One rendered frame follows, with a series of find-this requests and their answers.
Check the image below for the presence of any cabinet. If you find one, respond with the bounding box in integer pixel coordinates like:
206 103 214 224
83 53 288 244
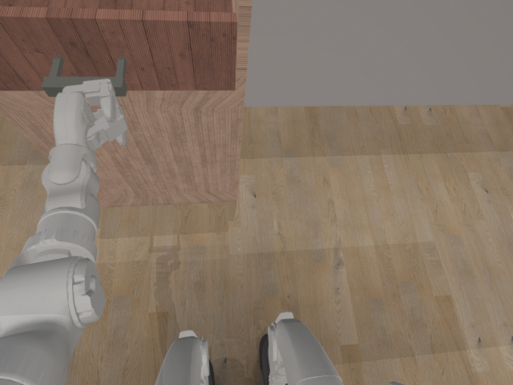
0 0 252 208

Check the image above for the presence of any robot left forearm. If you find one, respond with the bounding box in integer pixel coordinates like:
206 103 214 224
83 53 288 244
0 144 100 334

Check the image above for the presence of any drawer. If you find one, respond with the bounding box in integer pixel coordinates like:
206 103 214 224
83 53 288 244
0 0 237 91

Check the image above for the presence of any left robot hand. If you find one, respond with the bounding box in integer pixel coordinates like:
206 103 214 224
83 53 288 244
53 79 127 156

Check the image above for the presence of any robot right thigh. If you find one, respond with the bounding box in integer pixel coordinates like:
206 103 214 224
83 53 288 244
268 318 344 385

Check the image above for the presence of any robot left upper arm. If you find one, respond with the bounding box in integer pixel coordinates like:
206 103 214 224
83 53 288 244
0 256 105 385

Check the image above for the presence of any handle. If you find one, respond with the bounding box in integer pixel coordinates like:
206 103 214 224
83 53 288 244
42 56 127 97

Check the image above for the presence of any right robot shin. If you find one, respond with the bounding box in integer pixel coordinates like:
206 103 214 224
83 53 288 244
268 312 294 385

